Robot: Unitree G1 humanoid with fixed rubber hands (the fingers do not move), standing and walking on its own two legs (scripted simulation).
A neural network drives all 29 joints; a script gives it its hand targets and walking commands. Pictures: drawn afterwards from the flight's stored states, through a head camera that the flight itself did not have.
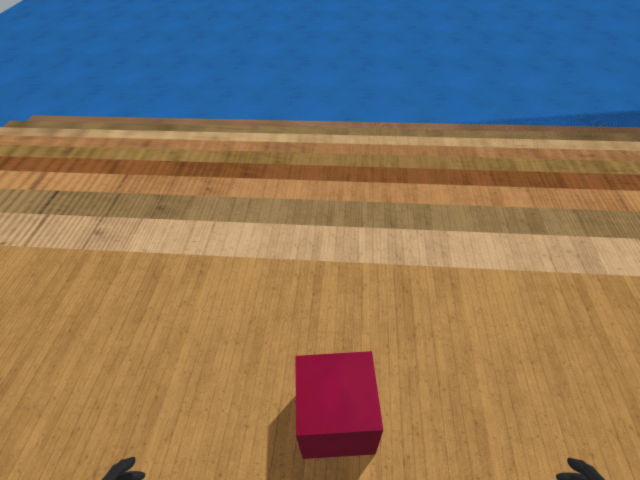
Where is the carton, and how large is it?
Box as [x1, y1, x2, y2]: [296, 351, 382, 458]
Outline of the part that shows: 371,351 296,356 296,436 303,458 375,453 382,432 382,424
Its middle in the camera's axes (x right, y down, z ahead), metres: +0.04 +0.48 +1.08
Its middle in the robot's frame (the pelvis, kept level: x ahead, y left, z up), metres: +0.41 +0.01 -0.66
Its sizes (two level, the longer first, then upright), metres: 0.210 0.200 0.250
